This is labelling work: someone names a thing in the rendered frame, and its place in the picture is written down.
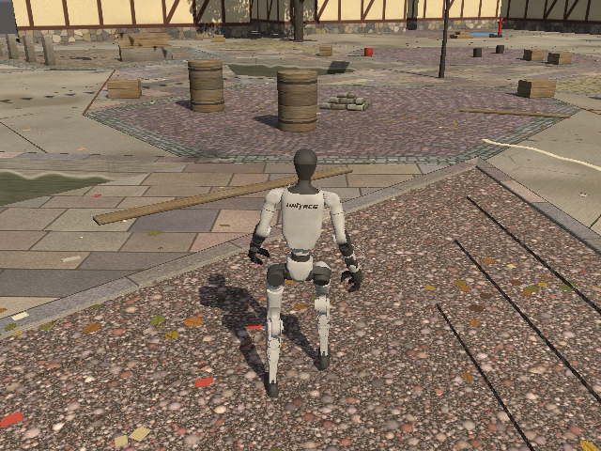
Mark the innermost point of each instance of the right robot hand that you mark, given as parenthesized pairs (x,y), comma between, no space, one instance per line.
(356,277)

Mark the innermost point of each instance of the humanoid robot torso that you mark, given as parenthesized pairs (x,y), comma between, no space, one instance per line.
(302,216)

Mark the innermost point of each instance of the left robot forearm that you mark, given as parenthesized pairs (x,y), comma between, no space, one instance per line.
(256,241)

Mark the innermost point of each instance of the left robot hand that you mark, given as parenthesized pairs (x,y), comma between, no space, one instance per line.
(254,259)

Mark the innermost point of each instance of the robot left upper arm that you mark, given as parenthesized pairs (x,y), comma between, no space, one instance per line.
(273,197)

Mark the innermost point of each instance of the robot right upper arm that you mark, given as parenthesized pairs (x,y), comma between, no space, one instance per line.
(333,201)

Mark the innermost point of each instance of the robot head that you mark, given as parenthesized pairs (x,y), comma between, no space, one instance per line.
(305,164)

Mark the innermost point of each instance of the right robot forearm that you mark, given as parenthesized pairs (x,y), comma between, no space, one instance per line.
(348,255)

